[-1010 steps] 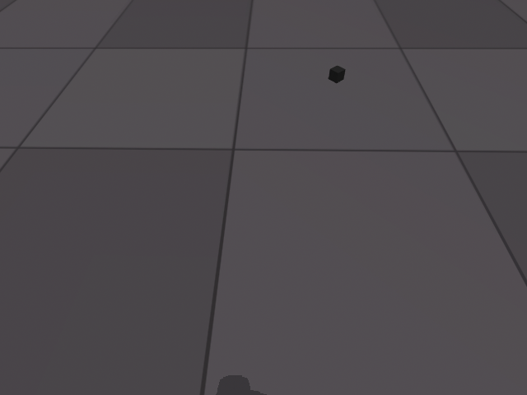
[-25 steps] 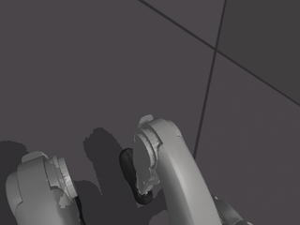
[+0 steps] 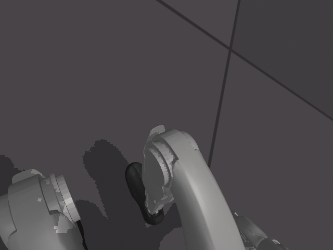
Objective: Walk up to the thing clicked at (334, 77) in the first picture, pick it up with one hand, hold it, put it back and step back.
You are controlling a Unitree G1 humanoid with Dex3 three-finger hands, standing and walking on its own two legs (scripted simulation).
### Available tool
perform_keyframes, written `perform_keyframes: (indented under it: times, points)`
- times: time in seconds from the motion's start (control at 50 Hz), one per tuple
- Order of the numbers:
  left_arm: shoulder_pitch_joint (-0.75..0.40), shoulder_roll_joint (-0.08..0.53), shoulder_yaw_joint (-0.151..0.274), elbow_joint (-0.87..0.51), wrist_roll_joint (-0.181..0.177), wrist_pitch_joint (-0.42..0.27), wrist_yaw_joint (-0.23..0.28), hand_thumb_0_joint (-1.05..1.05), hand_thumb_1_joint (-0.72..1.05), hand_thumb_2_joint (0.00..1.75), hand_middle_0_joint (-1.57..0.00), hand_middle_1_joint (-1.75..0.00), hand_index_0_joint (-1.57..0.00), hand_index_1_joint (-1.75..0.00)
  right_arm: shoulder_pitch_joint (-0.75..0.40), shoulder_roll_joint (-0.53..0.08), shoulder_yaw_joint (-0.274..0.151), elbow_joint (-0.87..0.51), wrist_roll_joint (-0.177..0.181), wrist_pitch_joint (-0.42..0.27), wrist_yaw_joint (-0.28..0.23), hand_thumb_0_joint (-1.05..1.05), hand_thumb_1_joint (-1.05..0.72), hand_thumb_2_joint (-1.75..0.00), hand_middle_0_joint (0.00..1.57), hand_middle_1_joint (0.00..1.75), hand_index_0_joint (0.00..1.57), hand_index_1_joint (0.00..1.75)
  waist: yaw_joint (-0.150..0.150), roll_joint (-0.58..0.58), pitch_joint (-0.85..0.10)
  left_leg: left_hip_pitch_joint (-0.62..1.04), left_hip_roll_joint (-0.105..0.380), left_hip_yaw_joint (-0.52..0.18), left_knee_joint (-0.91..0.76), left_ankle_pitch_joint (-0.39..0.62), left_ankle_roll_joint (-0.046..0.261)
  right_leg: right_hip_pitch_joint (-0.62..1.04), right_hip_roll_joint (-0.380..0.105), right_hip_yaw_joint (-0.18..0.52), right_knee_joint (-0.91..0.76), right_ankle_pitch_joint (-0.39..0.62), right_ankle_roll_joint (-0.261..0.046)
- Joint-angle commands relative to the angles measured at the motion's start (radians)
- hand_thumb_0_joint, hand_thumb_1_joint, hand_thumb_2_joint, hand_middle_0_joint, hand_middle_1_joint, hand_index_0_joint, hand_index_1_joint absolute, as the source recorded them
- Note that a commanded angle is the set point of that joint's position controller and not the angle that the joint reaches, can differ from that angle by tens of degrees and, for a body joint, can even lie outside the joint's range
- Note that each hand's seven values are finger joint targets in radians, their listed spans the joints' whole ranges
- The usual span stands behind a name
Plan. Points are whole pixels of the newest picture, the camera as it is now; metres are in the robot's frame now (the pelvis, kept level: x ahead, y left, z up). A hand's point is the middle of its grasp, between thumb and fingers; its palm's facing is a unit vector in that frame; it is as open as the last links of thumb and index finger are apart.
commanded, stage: rest palm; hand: left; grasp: from above
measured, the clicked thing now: out of the picture +0.47 +0.36 -0.27
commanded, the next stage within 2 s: close in 0.52 s
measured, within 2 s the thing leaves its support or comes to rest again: neither
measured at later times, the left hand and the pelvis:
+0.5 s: hand out of the picture +0.45 +0.35 -0.25, palm faces -0.44 -0.17 -0.88, open 14.0 cm; pelvis +0.00 +0.00 +0.00, yaw -1 degrees
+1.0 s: hand out of the picture +0.45 +0.35 -0.25, palm faces -0.44 -0.17 -0.88, open 13.6 cm; pelvis +0.00 +0.00 +0.00, yaw -1 degrees
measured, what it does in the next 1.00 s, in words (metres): stands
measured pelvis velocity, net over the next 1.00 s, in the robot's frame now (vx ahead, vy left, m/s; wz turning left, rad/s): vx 0.00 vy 0.00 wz -0.03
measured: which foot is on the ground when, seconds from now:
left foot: down 0.00-1.00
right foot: down 0.00-1.00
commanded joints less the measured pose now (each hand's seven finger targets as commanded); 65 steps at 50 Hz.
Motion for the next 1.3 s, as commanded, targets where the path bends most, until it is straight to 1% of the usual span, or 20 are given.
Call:
perform_keyframes:
  times: [0.0,0.04,0.08,0.12,0.18,0.2,0.26,0.44,0.5,0.58,0.68,0.76,0.82,0.84,0.86,0.92,0.96,1.04,1.1,1.28]
  points:
    - [-0.253,0.231,-0.013,-0.089,-0.005,-0.009,0.053,0.0,-0.56,1.06,-0.08,-0.98,-0.06,-1.0,0.211,-0.321,-0.094,0.025,0.005,-0.01,-0.004,0.0,-0.9,-0.9,0.2,0.3,0.2,0.3,-0.052,0.534,-0.635,0.509,0.029,0.046,-0.263,0.254,-0.016,0.347,0.039,-0.047,-0.174,0.233,-0.05]
    - [-0.269,0.25,-0.005,-0.108,-0.003,-0.011,0.068,0.0,-0.56,1.06,-0.08,-0.99,-0.06,-1.01,0.209,-0.326,-0.092,0.024,0.005,-0.012,-0.004,0.0,-0.9,-0.9,0.2,0.3,0.2,0.3,-0.048,0.553,-0.656,0.514,0.029,0.045,-0.267,0.258,-0.017,0.36,0.042,-0.052,-0.177,0.24,-0.05]
    - [-0.259,0.211,-0.036,-0.082,0.001,-0.004,0.07,0.0,-0.56,1.04,-0.07,-0.99,-0.06,-1.01,0.198,-0.325,-0.09,0.018,0.004,-0.019,0.001,0.0,-0.9,-0.9,0.2,0.3,0.2,0.3,-0.055,0.538,-0.631,0.515,0.032,0.04,-0.269,0.25,-0.018,0.341,0.043,-0.051,-0.17,0.233,-0.05]
    - [-0.265,0.252,0.001,-0.09,-0.007,-0.001,0.082,0.0,-0.55,1.06,-0.08,-0.98,-0.06,-1.0,0.202,-0.325,-0.079,0.024,0.005,-0.023,0.004,0.0,-0.9,-0.9,0.2,0.3,0.2,0.3,-0.05,0.547,-0.637,0.523,0.035,0.03,-0.271,0.277,-0.023,0.34,0.04,-0.059,-0.165,0.249,-0.049]
    - [-0.266,0.243,-0.022,-0.079,0.001,0.007,0.09,0.0,-0.56,1.06,-0.08,-0.99,-0.06,-1.01,0.181,-0.332,-0.086,0.018,0.005,-0.028,0.005,0.0,-0.9,-0.9,0.2,0.3,0.2,0.3,-0.043,0.576,-0.66,0.548,0.037,0.028,-0.274,0.285,-0.026,0.344,0.044,-0.057,-0.161,0.255,-0.052]
    - [-0.264,0.231,-0.02,-0.059,0.001,0.012,0.09,0.0,-0.56,1.03,-0.07,-0.99,-0.06,-1.0,0.193,-0.336,-0.084,0.014,0.004,-0.033,0.01,0.0,-0.9,-0.9,0.2,0.3,0.2,0.3,-0.062,0.569,-0.623,0.542,0.039,0.019,-0.283,0.278,-0.03,0.316,0.038,-0.061,-0.151,0.247,-0.049]
    - [-0.273,0.257,-0.003,-0.077,-0.002,0.014,0.092,0.0,-0.56,1.06,-0.08,-0.99,-0.05,-1.01,0.189,-0.331,-0.073,0.015,0.002,-0.037,0.013,0.0,-0.9,-0.9,0.2,0.3,0.2,0.3,-0.051,0.566,-0.637,0.544,0.04,0.018,-0.279,0.282,-0.029,0.331,0.039,-0.064,-0.159,0.249,-0.048]
    - [-0.248,0.225,-0.024,-0.059,-0.02,0.025,0.076,0.0,-0.54,1.08,-0.08,-1.03,-0.07,-1.05,0.196,-0.332,-0.066,0.009,0.002,-0.048,0.023,0.0,-0.9,-0.9,0.2,0.3,0.2,0.3,-0.068,0.528,-0.603,0.499,0.038,0.025,-0.266,0.255,-0.019,0.353,0.042,-0.059,-0.171,0.241,-0.044]
    - [-0.232,0.251,-0.013,-0.062,-0.028,0.022,0.076,0.0,-0.53,1.08,-0.09,-1.04,-0.07,-1.06,0.192,-0.34,-0.075,0.007,0.007,-0.045,0.017,0.0,-0.9,-0.9,0.2,0.3,0.2,0.3,-0.044,0.552,-0.645,0.514,0.037,0.027,-0.272,0.262,-0.021,0.383,0.045,-0.058,-0.175,0.245,-0.048]
    - [-0.225,0.229,-0.031,-0.046,-0.034,0.019,0.066,0.0,-0.53,1.09,-0.09,-1.06,-0.07,-1.07,0.201,-0.333,-0.063,0.009,0.006,-0.043,0.02,0.0,-0.9,-0.9,0.2,0.3,0.2,0.3,-0.065,0.514,-0.614,0.48,0.036,0.034,-0.26,0.264,-0.014,0.398,0.049,-0.055,-0.183,0.252,-0.044]
    - [-0.256,0.278,-0.015,-0.088,-0.03,0.012,0.078,0.0,-0.47,1.02,-0.1,-1.01,-0.1,-1.01,0.187,-0.338,-0.057,0.009,0.008,-0.036,0.015,0.0,-0.89,-0.9,0.2,0.3,0.2,0.3,-0.041,0.567,-0.657,0.535,0.042,0.01,-0.285,0.274,-0.029,0.378,0.047,-0.066,-0.166,0.249,-0.05]
    - [-0.249,0.246,-0.033,-0.044,-0.026,0.016,0.075,0.0,-0.48,1.01,-0.1,-1.01,-0.1,-1.01,0.185,-0.332,-0.048,0.008,0.006,-0.037,0.017,0.0,-0.89,-0.9,0.2,0.3,0.2,0.3,-0.071,0.517,-0.601,0.481,0.04,0.027,-0.261,0.27,-0.017,0.384,0.052,-0.059,-0.181,0.257,-0.044]
    - [-0.252,0.266,-0.029,-0.044,-0.019,0.014,0.073,0.0,-0.46,0.98,-0.1,-1.0,-0.11,-1.0,0.18,-0.346,-0.051,0.004,0.005,-0.041,0.013,0.0,-0.89,-0.9,0.2,0.3,0.2,0.3,-0.066,0.544,-0.577,0.5,0.042,0.02,-0.27,0.257,-0.022,0.348,0.044,-0.062,-0.177,0.235,-0.047]
    - [-0.25,0.251,-0.045,-0.042,-0.02,0.013,0.071,0.0,-0.45,0.97,-0.1,-1.0,-0.11,-0.99,0.178,-0.351,-0.057,0.002,0.004,-0.043,0.014,0.0,-0.89,-0.9,0.2,0.3,0.2,0.3,-0.067,0.541,-0.578,0.501,0.042,0.021,-0.275,0.244,-0.022,0.353,0.049,-0.059,-0.179,0.226,-0.048]
    - [-0.278,0.295,-0.019,-0.078,-0.019,0.009,0.075,0.0,-0.46,0.99,-0.12,-0.99,-0.11,-0.99,0.18,-0.35,-0.05,0.003,0.007,-0.042,0.012,0.0,-0.89,-0.9,0.2,0.3,0.2,0.3,-0.058,0.548,-0.611,0.512,0.044,0.013,-0.277,0.257,-0.025,0.363,0.048,-0.065,-0.176,0.235,-0.048]
    - [-0.258,0.259,-0.036,-0.039,-0.023,0.012,0.071,0.0,-0.43,0.98,-0.13,-0.98,-0.14,-0.98,0.166,-0.356,-0.059,-0.005,0.004,-0.044,0.012,0.0,-0.89,-0.9,0.2,0.3,0.2,0.3,-0.064,0.555,-0.581,0.506,0.045,0.011,-0.28,0.23,-0.026,0.334,0.046,-0.068,-0.173,0.212,-0.05]
    - [-0.288,0.296,-0.027,-0.112,-0.021,0.008,0.074,0.0,-0.41,0.97,-0.14,-0.99,-0.15,-0.98,0.175,-0.354,-0.055,-0.002,0.005,-0.038,0.008,0.0,-0.89,-0.9,0.2,0.3,0.2,0.3,-0.054,0.562,-0.644,0.522,0.044,0.019,-0.281,0.242,-0.023,0.387,0.05,-0.062,-0.182,0.231,-0.049]
    - [-0.262,0.23,-0.068,-0.066,-0.032,0.014,0.064,0.0,-0.36,0.97,-0.16,-1.01,-0.18,-0.99,0.169,-0.347,-0.055,-0.005,0.01,-0.039,0.01,0.0,-0.89,-0.9,0.2,0.3,0.2,0.3,-0.065,0.55,-0.609,0.498,0.044,0.022,-0.27,0.262,-0.022,0.375,0.055,-0.063,-0.18,0.246,-0.048]
    - [-0.256,0.279,-0.032,-0.076,-0.026,0.014,0.063,0.0,-0.33,0.92,-0.18,-1.0,-0.2,-0.97,0.183,-0.352,-0.051,0.0,0.008,-0.04,0.009,0.0,-0.89,-0.9,0.2,0.3,0.2,0.3,-0.059,0.547,-0.597,0.508,0.044,0.02,-0.267,0.276,-0.024,0.367,0.047,-0.064,-0.18,0.251,-0.047]
    - [-0.214,0.235,-0.037,-0.043,-0.044,0.022,0.052,0.0,-0.2,0.91,-0.24,-1.03,-0.28,-0.99,0.171,-0.343,-0.05,-0.009,0.005,-0.033,0.015,0.0,-0.89,-0.9,0.2,0.3,0.2,0.3,-0.056,0.539,-0.592,0.511,0.045,0.006,-0.276,0.28,-0.03,0.355,0.047,-0.074,-0.177,0.245,-0.05]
